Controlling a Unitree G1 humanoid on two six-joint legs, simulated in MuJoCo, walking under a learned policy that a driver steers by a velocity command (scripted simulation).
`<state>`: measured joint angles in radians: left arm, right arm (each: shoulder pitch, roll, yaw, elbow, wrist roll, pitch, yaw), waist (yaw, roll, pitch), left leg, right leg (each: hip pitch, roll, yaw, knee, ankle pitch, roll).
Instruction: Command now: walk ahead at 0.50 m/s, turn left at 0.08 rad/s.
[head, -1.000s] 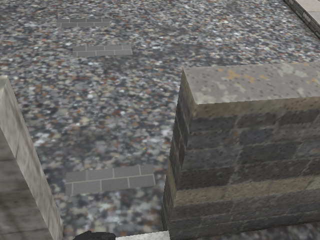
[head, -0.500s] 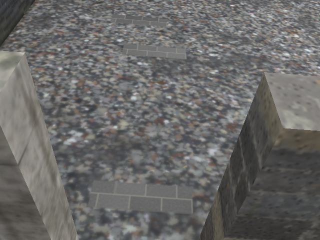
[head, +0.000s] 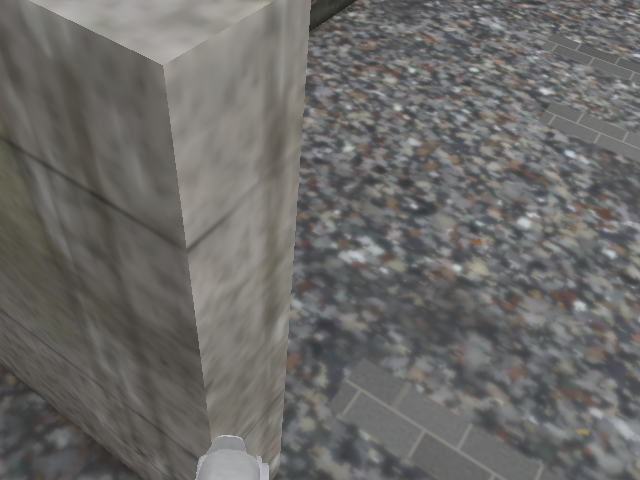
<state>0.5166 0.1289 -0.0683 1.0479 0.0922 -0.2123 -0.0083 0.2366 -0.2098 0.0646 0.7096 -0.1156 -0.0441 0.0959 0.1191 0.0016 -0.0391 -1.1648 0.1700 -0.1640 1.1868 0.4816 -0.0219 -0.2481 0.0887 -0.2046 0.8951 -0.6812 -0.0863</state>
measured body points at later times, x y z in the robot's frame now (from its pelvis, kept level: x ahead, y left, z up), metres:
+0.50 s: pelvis +0.26 +0.02 -0.15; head +0.24 +0.03 +0.30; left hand +0.42 +0.27 -0.27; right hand +0.13 -0.20 -0.29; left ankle +0.24 +0.15 -0.88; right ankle +0.31 -0.13 -0.80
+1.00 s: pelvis +0.49 -0.16 -0.36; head +0.45 -0.19 +0.09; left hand +0.33 +0.04 -0.48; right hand +0.71 -0.39 -0.40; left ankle +0.63 -0.12 -0.93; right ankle +0.35 -0.25 -1.08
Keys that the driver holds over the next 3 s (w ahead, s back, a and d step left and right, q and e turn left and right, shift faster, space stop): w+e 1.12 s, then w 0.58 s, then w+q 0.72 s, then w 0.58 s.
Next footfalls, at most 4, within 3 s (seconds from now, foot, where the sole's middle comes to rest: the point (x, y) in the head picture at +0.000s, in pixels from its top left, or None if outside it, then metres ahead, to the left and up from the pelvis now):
0.20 left None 0.28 0.15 -0.91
0.78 right None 0.39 -0.26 -1.12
1.16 left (395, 437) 0.82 -0.17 -1.12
1.64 right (522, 429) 0.89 -0.53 -1.12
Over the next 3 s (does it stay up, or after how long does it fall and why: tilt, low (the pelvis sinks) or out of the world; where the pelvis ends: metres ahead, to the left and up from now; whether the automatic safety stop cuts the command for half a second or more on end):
stays up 1.52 -0.68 -0.33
